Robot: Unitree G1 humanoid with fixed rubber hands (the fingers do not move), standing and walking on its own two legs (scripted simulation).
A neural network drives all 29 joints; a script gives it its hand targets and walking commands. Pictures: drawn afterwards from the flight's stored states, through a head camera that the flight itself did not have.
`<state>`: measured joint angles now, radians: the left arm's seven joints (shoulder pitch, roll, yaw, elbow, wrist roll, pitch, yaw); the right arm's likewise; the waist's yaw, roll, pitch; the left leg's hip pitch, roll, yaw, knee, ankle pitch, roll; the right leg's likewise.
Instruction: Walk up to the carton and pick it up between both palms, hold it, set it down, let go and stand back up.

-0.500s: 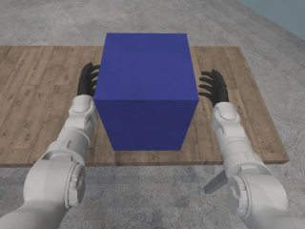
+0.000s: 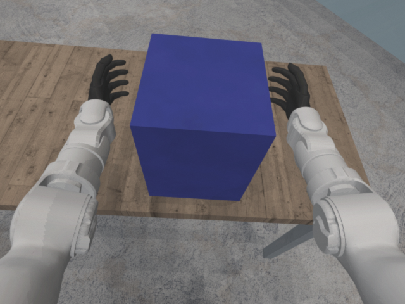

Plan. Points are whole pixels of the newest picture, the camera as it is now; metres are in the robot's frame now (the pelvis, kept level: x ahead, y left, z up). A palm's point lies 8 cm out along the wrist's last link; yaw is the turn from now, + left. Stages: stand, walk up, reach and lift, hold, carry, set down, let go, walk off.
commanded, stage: set down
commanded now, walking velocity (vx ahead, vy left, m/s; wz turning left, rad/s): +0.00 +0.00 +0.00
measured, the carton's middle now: (200, 126) +0.46 +0.02 +0.06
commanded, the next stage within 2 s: none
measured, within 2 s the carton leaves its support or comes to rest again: neither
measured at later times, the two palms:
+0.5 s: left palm (82, 42) +0.47 +0.19 +0.23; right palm (346, 65) +0.46 -0.19 +0.22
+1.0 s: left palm (94, 111) +0.42 +0.19 +0.15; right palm (323, 125) +0.41 -0.18 +0.14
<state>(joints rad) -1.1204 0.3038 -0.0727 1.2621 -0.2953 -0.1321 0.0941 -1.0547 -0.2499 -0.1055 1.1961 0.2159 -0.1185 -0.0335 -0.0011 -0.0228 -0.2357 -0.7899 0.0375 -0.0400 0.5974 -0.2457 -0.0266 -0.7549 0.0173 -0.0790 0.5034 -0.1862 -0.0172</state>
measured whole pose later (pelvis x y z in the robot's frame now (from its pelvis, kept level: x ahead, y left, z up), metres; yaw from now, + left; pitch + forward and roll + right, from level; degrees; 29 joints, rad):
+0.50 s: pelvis -0.01 +0.00 +0.02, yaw -1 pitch +13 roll +0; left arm -1.26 0.36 0.01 1.16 -0.26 0.27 0.07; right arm -1.19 -0.36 0.07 1.12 0.40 0.23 -0.11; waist 0.01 -0.02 -0.15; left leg -0.46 0.03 0.01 0.38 -0.15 -0.02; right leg -0.46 0.01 -0.04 0.34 -0.11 -0.01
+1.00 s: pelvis -0.03 -0.01 +0.02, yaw -1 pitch +9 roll -1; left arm -0.88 0.28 0.06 0.83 -0.22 0.23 0.05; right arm -0.84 -0.24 0.00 0.84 0.30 0.14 -0.14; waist 0.01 -0.01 -0.07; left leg -0.42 0.04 -0.01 0.43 -0.17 -0.03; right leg -0.41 0.02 -0.05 0.37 -0.12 -0.02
